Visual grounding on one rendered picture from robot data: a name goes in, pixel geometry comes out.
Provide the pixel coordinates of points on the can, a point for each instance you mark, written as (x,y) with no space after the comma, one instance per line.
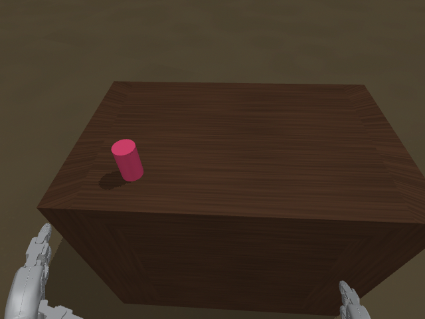
(127,159)

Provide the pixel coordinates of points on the left robot hand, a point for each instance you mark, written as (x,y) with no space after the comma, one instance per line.
(26,299)

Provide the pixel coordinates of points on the right robot hand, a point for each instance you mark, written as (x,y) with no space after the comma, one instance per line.
(351,308)

